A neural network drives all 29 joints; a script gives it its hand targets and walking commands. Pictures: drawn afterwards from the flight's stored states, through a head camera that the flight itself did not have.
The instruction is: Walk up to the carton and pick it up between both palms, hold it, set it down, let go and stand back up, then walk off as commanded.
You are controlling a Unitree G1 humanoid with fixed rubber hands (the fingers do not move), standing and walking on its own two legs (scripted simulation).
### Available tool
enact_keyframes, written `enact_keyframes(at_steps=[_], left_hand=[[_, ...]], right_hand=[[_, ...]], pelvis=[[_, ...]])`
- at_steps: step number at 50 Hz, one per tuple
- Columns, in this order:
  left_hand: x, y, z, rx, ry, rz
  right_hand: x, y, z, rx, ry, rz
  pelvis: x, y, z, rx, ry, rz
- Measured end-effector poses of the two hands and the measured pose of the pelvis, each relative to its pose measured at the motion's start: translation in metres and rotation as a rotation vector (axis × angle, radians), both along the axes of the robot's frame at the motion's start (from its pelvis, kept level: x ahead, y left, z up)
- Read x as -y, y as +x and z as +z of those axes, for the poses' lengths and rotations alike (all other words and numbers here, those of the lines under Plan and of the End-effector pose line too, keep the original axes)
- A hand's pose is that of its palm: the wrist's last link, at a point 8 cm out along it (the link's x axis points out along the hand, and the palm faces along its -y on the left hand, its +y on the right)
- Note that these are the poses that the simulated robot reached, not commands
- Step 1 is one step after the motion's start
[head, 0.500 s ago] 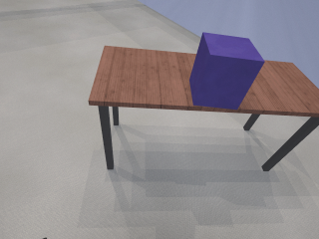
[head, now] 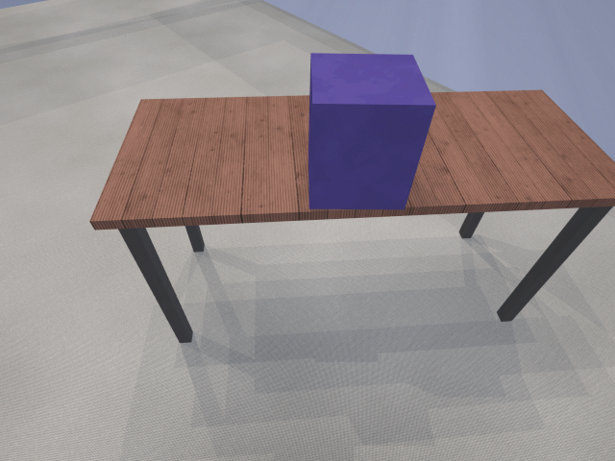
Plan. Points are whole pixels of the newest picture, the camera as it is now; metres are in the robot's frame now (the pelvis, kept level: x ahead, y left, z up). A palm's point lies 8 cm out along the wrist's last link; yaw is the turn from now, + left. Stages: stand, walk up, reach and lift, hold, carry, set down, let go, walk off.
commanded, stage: walk up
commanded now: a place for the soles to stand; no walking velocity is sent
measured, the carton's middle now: (359, 134) +0.75 -0.09 +0.02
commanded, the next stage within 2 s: none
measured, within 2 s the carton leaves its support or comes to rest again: neither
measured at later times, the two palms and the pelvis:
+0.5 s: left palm out of the picture +0.16 +0.33 -0.11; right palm out of the picture +0.15 -0.30 -0.07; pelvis +0.07 +0.02 +0.00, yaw +0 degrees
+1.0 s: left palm out of the picture +0.12 +0.32 -0.10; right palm out of the picture +0.13 -0.31 -0.10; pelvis +0.05 +0.00 -0.01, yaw +2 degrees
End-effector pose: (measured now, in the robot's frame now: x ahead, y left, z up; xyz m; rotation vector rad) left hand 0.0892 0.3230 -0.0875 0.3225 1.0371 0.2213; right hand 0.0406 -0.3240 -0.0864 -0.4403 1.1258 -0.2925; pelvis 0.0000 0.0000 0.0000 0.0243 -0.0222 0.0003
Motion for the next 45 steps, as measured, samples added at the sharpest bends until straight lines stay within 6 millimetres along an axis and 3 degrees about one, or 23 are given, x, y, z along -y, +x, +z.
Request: enact_keyframes(at_steps=[7,15,22,27,34,45], left_hand=[[0.011,0.034,-0.001,-0.014,0.011,-0.031],[-0.003,0.056,-0.02,-0.04,0.004,-0.039],[-0.006,0.079,-0.023,0.013,-0.021,-0.05],[-0.001,0.07,-0.024,-0.002,-0.016,-0.054],[0.0,0.042,-0.016,-0.034,0.03,-0.022],[-0.003,0.029,-0.011,-0.039,0.043,-0.008]], right_hand=[[0.005,0.028,0.002,-0.03,0.022,0.003],[-0.014,0.083,0.004,0.037,0.001,0.037],[-0.024,0.1,0.014,0.061,-0.018,0.06],[-0.021,0.105,0.012,0.081,-0.011,0.063],[-0.017,0.1,-0.006,0.068,0.05,0.06],[-0.02,0.085,-0.015,0.042,0.081,0.058]], pelvis=[[0.007,0.031,0.003,-0.044,-0.011,-0.011],[-0.012,0.061,-0.006,-0.04,-0.035,-0.009],[-0.021,0.072,-0.003,-0.008,-0.056,0.009],[-0.016,0.065,-0.005,0.0,-0.047,0.003],[-0.006,0.053,-0.006,0.025,-0.034,0.017],[-0.006,0.044,-0.006,0.03,-0.036,0.026]])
